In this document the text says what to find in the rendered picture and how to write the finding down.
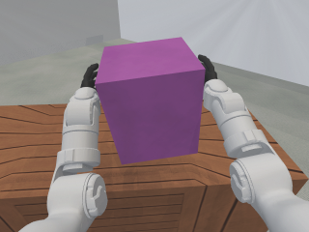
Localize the robot left forearm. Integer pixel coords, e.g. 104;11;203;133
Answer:
46;87;101;211

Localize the robot left hand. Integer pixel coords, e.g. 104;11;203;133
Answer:
80;63;98;91

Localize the robot right forearm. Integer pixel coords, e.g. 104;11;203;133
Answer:
203;79;293;190

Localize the left robot upper arm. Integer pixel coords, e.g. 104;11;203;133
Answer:
18;172;108;232

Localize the right robot upper arm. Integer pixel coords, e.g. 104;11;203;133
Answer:
229;153;309;232

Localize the pedestal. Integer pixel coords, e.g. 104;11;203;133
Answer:
0;100;309;232

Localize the robot right hand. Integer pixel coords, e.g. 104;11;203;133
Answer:
198;54;218;87

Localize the carton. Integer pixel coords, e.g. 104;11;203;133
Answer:
95;37;206;165

